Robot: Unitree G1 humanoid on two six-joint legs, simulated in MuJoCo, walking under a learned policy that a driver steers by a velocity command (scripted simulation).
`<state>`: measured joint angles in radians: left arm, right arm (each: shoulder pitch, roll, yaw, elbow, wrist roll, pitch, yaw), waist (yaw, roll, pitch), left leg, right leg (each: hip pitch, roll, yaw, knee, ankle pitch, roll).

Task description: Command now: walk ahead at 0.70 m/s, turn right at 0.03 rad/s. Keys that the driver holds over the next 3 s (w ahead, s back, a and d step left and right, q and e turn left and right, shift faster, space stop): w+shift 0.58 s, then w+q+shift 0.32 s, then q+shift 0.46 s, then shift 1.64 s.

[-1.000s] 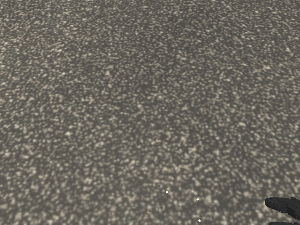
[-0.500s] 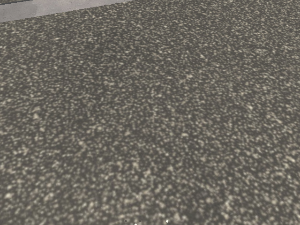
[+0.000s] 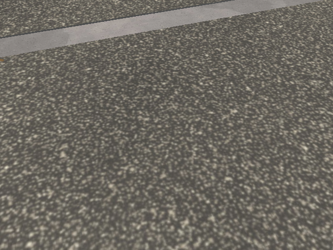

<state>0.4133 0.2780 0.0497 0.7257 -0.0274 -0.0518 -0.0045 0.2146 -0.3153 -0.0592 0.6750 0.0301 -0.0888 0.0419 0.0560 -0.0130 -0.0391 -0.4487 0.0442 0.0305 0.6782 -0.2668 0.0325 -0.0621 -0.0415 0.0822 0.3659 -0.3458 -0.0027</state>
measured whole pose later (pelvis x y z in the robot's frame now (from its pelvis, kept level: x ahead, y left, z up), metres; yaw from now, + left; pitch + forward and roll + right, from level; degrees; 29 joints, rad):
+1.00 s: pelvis +0.75 +0.06 -0.03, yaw +15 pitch -1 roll -3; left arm 0.38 0.25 0.04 0.84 0.01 -0.10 0.02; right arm 0.10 -0.28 -0.03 0.67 0.02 -0.07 0.07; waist 0.06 0.03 0.06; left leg -0.76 0.06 0.08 0.70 0.18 0.09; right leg 0.25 0.04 -0.29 0.28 -0.47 0.03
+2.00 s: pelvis +1.07 +0.13 -0.01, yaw +47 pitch -1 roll +0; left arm 0.20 0.24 0.02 0.74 0.02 -0.01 0.01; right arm 0.25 -0.23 -0.03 0.72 -0.03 0.02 -0.01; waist 0.02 -0.03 0.03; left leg -0.21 -0.02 -0.07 0.55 -0.33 0.00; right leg -0.31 0.01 0.07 0.51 -0.18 0.03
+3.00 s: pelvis +1.07 +0.16 +0.00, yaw +46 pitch -1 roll +0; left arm 0.18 0.22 0.04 1.08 0.00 0.02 0.05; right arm 0.32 -0.19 -0.02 0.99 0.00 -0.02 -0.03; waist 0.01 -0.01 0.04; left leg -0.12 -0.04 -0.04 0.47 -0.33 0.03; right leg -0.25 -0.01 0.09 0.48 -0.21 0.05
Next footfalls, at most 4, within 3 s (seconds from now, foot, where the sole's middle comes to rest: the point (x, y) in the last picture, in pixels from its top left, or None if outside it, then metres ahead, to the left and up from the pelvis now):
0.06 left None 0.10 0.14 -0.78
0.58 right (197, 237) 0.60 -0.07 -0.78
1.04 left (145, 152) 1.02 0.19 -0.78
1.52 right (162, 122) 1.23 0.11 -0.78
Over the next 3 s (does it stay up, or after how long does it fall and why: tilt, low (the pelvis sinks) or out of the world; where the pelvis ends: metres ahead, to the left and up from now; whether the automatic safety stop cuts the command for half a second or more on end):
stays up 1.07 0.16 0.00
